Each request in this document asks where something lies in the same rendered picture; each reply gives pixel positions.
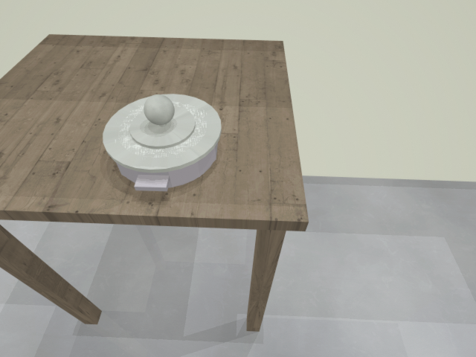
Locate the table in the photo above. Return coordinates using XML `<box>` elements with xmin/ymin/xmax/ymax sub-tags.
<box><xmin>0</xmin><ymin>34</ymin><xmax>309</xmax><ymax>332</ymax></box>

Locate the pot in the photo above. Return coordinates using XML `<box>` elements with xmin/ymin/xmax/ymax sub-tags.
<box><xmin>116</xmin><ymin>143</ymin><xmax>218</xmax><ymax>191</ymax></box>

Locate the knob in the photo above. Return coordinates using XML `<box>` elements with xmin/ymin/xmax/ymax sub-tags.
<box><xmin>144</xmin><ymin>94</ymin><xmax>175</xmax><ymax>125</ymax></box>

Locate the lid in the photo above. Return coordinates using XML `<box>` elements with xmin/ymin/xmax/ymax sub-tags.
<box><xmin>103</xmin><ymin>94</ymin><xmax>222</xmax><ymax>173</ymax></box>

